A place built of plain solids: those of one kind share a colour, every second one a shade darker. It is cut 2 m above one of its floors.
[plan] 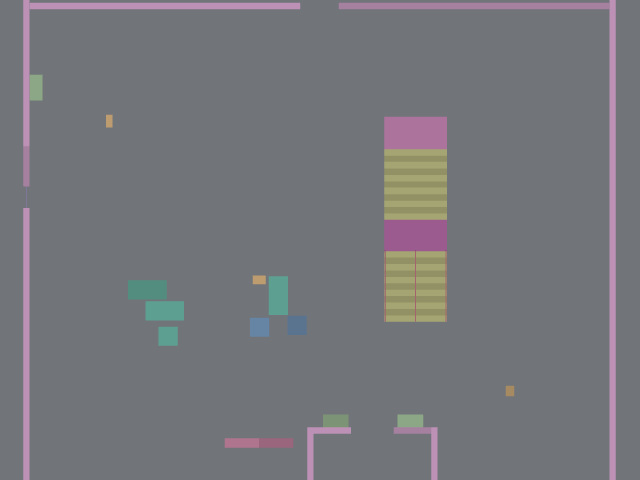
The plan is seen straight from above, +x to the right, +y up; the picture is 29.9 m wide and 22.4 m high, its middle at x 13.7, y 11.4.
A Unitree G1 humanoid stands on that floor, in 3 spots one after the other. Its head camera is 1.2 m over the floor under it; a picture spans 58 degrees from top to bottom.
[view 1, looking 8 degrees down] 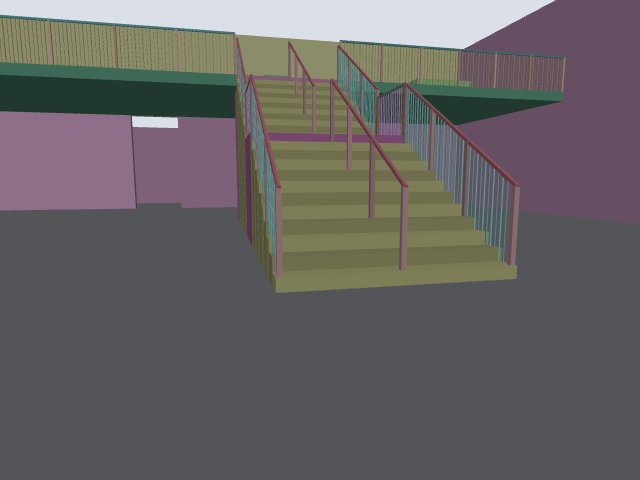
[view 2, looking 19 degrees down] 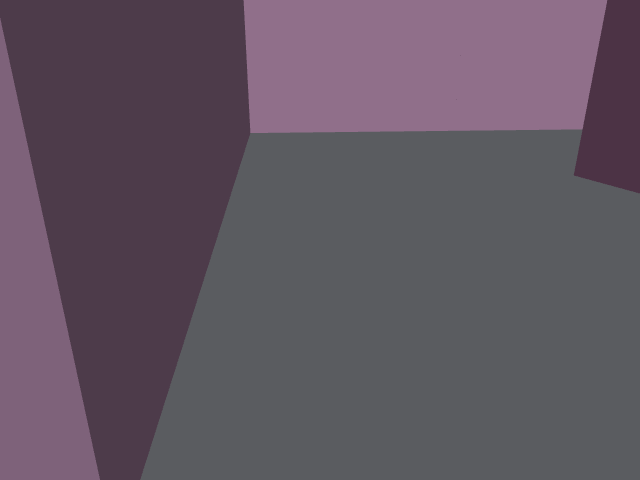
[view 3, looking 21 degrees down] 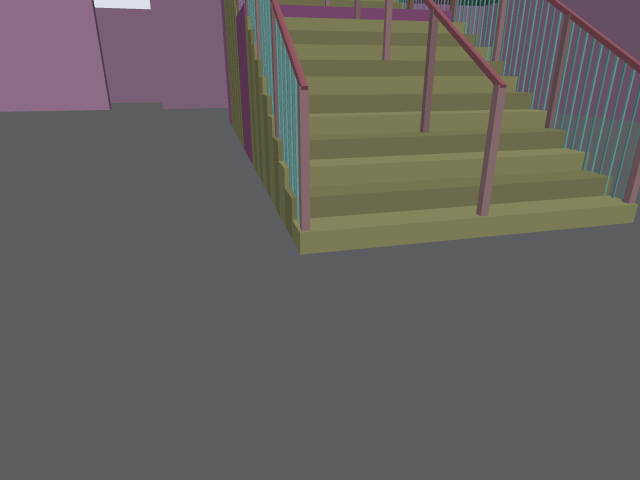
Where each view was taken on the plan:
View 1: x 16.14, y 3.11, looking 77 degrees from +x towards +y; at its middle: stair_tread_slab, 5.26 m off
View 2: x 13.68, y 21.72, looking -7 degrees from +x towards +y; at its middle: ground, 3.69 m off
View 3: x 16.14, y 4.80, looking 76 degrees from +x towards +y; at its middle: stair_tread_slab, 3.07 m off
